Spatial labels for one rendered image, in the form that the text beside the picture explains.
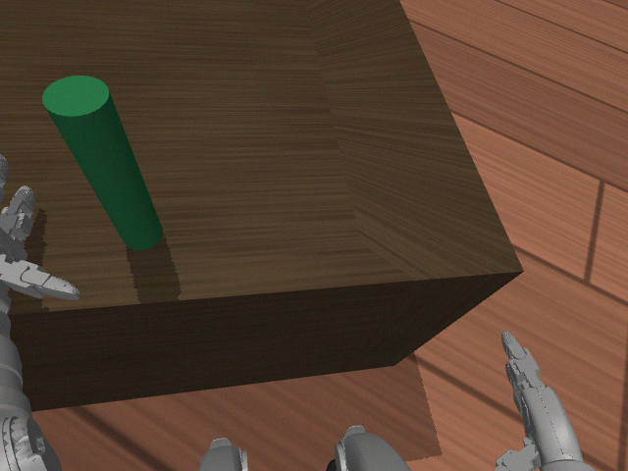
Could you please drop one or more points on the left robot hand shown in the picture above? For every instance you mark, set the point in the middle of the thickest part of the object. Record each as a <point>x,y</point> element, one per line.
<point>15,226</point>

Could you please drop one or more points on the left robot arm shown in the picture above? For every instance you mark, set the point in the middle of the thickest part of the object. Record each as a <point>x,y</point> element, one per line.
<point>23,446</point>

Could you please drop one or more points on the can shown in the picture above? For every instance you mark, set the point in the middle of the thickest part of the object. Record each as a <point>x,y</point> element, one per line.
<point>84,113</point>

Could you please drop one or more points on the right robot hand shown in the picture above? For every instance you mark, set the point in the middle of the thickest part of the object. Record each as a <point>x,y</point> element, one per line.
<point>549,433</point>

